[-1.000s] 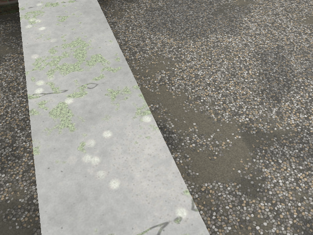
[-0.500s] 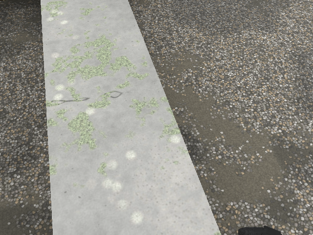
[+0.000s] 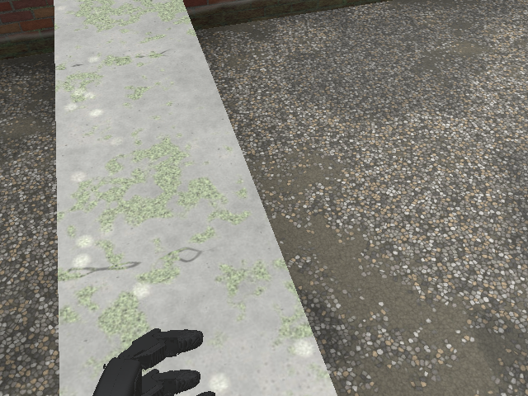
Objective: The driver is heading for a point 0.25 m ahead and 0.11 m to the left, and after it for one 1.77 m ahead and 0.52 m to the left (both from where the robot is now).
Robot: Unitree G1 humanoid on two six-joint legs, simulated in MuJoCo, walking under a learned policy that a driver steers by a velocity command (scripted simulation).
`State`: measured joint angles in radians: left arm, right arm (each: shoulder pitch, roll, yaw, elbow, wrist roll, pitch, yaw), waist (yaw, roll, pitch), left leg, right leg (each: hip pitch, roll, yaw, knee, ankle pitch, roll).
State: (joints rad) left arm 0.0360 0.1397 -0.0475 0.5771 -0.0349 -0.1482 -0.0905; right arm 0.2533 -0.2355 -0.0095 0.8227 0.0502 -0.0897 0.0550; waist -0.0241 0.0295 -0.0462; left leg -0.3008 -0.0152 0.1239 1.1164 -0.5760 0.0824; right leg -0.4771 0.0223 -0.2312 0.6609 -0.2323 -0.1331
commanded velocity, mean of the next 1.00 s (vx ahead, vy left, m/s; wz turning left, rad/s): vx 0.16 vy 0.00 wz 0.46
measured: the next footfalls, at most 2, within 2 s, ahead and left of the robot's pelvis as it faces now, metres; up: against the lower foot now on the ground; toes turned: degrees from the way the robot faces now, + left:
left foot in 0.40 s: +0.26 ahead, +0.16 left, +0.00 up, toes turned +28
right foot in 1.00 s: +0.30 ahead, +0.01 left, +0.00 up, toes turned +19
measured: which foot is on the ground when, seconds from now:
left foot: up 0.00-0.38, down 0.40-1.00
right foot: down 0.00-0.38, up 0.40-0.98, down 1.00-1.00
